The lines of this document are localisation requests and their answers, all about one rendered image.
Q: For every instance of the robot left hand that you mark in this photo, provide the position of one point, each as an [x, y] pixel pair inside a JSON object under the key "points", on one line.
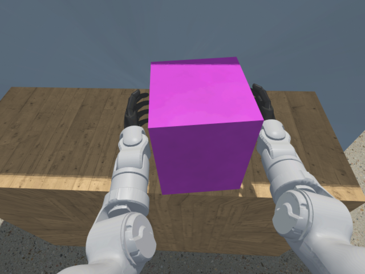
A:
{"points": [[132, 115]]}

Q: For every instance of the robot right forearm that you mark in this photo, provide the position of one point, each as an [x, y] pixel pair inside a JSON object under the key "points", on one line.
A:
{"points": [[283, 167]]}

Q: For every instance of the pedestal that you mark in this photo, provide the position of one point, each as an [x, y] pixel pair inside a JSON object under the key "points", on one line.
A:
{"points": [[58, 148]]}

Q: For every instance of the robot right hand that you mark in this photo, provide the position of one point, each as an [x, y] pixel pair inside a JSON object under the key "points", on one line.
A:
{"points": [[263, 102]]}

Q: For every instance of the robot right upper arm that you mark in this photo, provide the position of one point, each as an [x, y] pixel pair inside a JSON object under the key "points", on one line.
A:
{"points": [[318, 229]]}

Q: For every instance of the carton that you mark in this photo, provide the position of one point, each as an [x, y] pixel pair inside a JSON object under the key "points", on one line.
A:
{"points": [[203, 124]]}

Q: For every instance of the robot left forearm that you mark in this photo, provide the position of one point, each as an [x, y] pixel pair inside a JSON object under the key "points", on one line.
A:
{"points": [[130, 178]]}

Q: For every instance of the robot left upper arm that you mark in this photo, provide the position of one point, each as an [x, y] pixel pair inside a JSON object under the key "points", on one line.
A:
{"points": [[118, 245]]}

